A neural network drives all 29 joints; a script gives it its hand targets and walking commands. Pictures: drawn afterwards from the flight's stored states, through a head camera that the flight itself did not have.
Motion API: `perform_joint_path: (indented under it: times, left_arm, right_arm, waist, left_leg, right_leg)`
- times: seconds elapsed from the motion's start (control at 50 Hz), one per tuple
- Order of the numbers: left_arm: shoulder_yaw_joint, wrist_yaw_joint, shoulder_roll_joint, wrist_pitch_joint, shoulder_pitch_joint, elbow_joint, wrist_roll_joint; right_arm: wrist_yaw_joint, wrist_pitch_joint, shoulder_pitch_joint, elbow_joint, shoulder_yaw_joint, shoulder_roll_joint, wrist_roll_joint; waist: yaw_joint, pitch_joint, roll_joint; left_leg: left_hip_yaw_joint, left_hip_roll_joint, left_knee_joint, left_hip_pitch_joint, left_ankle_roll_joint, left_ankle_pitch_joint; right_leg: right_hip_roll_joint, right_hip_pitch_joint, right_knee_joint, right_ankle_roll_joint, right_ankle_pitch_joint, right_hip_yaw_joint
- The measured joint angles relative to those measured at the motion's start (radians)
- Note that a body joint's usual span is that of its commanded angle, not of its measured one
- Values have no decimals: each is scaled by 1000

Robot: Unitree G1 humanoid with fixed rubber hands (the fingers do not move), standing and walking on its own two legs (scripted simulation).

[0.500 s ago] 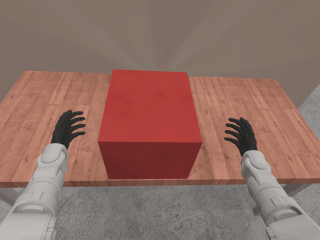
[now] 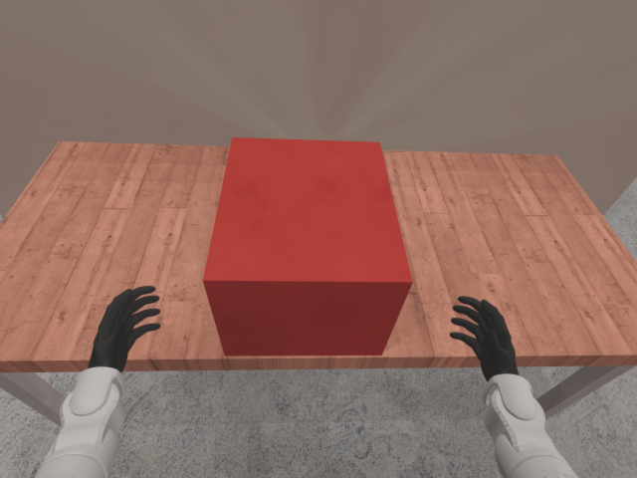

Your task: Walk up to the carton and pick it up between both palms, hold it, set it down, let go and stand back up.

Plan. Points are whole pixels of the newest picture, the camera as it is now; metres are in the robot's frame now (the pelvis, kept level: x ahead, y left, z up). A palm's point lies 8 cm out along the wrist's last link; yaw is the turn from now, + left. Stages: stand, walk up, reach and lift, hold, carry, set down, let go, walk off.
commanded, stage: set down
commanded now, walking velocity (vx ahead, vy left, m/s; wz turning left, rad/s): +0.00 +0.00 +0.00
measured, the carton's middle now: (305, 244) +0.51 +0.00 -0.05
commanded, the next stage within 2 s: let go in 1.48 s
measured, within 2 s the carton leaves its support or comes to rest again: neither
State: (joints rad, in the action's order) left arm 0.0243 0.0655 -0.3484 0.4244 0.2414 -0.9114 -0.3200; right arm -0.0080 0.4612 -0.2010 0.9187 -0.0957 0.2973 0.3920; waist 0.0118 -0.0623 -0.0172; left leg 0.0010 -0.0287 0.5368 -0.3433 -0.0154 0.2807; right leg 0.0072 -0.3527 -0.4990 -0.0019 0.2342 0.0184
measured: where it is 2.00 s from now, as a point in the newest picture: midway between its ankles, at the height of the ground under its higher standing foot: outside the picture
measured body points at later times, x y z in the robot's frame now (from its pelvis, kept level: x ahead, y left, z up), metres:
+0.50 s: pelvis +0.00 +0.00 +0.00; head +0.02 +0.00 +0.45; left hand +0.24 +0.26 -0.04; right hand +0.23 -0.23 -0.05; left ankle -0.01 +0.13 -0.74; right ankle +0.01 -0.12 -0.74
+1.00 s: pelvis +0.02 +0.00 +0.01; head +0.02 +0.01 +0.46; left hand +0.21 +0.23 -0.06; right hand +0.21 -0.22 -0.07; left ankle -0.01 +0.13 -0.74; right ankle +0.01 -0.12 -0.74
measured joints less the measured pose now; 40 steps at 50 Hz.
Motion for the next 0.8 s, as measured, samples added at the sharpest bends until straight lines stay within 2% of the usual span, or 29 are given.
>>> perform_joint_path:
  times: [0.08, 0.18, 0.26, 0.34, 0.44, 0.54, 0.68, 0.8]
  left_arm:
    - [23, -13, 10, 25, -10, -13, 4]
    - [25, -18, 54, 49, -70, 24, 53]
    - [8, -13, 78, 48, -143, 72, 86]
    - [-6, -6, 68, 34, -201, 105, 84]
    - [-3, -7, 36, 13, -224, 110, 53]
    - [20, -15, 30, -18, -208, 105, 48]
    - [16, -21, 76, -103, -225, 131, 116]
    - [-9, -30, 101, -188, -296, 193, 176]
  right_arm:
    - [19, 17, 1, 46, -3, -17, 15]
    - [23, 69, 25, 77, -10, -47, 10]
    - [12, 110, 84, 59, -10, -66, -22]
    - [2, 123, 148, 19, 3, -76, -75]
    - [-1, 104, 183, -11, 29, -83, -129]
    - [3, 63, 163, 5, 43, -86, -144]
    - [3, 10, 172, 22, 37, -91, -154]
    - [-2, -25, 246, -22, 46, -100, -203]
  waist:
    - [-5, 14, -24]
    - [-12, 48, -8]
    - [-18, 74, 18]
    - [-21, 83, 30]
    - [-21, 75, 20]
    - [-16, 71, 7]
    - [-17, 94, 8]
    - [-29, 113, 10]
  left_leg:
    - [4, -2, 18, 1, -4, 9]
    - [6, -6, 44, -3, -6, 23]
    - [5, -7, 50, 11, -4, 31]
    - [4, -3, 42, 32, -2, 31]
    - [5, 3, 30, 50, -2, 26]
    - [7, 5, 22, 66, -3, 23]
    - [-2, 1, -22, 131, -2, 14]
    - [-9, -2, -75, 200, -3, 4]
  right_leg:
    - [2, 0, -21, -5, 12, 2]
    - [7, 1, -36, -5, 19, 2]
    - [9, 15, -38, -3, 22, -1]
    - [6, 31, -38, -1, 27, -4]
    - [1, 44, -42, -2, 31, -5]
    - [0, 58, -37, -4, 31, -5]
    - [5, 122, 10, -3, 16, -13]
    - [8, 186, 61, -3, 5, -20]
